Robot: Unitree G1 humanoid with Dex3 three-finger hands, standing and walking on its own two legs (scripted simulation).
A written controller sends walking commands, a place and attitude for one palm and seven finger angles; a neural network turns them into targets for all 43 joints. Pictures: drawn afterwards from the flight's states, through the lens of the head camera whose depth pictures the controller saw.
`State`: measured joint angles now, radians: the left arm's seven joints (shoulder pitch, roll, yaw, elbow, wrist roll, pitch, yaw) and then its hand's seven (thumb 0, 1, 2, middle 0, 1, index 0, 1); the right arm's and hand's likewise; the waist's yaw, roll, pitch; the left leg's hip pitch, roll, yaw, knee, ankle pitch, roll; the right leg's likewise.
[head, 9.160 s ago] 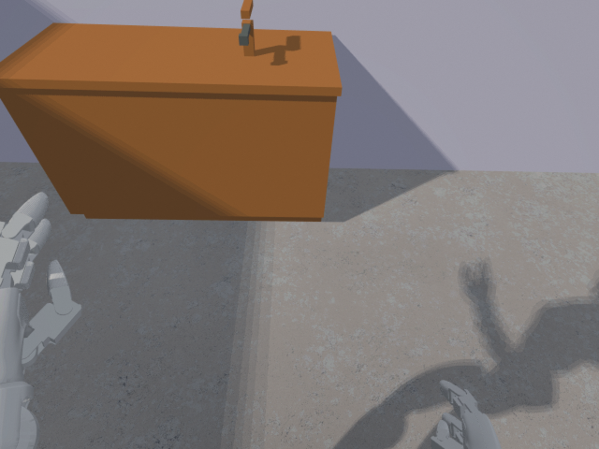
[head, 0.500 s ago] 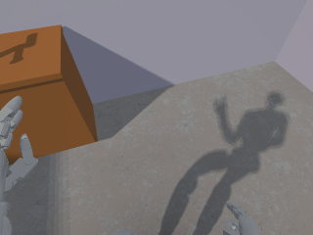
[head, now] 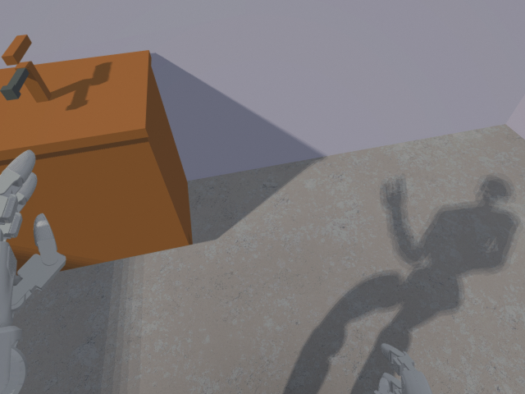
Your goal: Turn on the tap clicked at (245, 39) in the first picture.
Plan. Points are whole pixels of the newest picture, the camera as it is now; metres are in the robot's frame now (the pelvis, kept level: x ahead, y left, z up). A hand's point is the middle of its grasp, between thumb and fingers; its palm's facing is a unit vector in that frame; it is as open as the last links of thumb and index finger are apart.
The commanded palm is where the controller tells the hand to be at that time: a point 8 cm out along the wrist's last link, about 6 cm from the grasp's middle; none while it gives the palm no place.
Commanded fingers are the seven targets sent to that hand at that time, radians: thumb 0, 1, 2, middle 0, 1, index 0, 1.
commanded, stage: take the last steps up to it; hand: left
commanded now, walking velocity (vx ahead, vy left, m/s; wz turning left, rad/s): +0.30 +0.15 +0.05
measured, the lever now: (10, 92) +0.76 +0.71 +0.06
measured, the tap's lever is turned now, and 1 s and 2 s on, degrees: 0 0 0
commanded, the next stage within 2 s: come to a stop and stand still in 1.42 s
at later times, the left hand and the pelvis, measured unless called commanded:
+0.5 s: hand (47, 177) +0.33 +0.30 +0.19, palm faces +0.35 -0.81 -0.48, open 7.4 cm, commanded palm +0.27 +0.35 +0.19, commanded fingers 0.00 0.90 0.90 -0.20 -0.30 -0.20 -0.30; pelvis +0.10 +0.08 +0.01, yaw -2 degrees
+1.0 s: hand (27, 123) +0.45 +0.40 +0.19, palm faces +0.41 -0.79 -0.44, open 7.4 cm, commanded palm +0.38 +0.44 +0.19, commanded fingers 0.00 0.90 0.90 -0.20 -0.30 -0.20 -0.30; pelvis +0.22 +0.16 +0.00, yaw +0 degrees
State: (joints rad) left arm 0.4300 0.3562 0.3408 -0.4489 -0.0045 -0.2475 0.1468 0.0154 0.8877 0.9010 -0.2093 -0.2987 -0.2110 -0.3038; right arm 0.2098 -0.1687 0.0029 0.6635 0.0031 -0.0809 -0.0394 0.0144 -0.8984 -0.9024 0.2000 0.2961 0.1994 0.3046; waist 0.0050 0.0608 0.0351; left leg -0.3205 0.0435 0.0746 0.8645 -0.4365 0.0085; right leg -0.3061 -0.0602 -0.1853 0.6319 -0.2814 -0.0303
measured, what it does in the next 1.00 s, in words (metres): walks ahead: left foot, then right foot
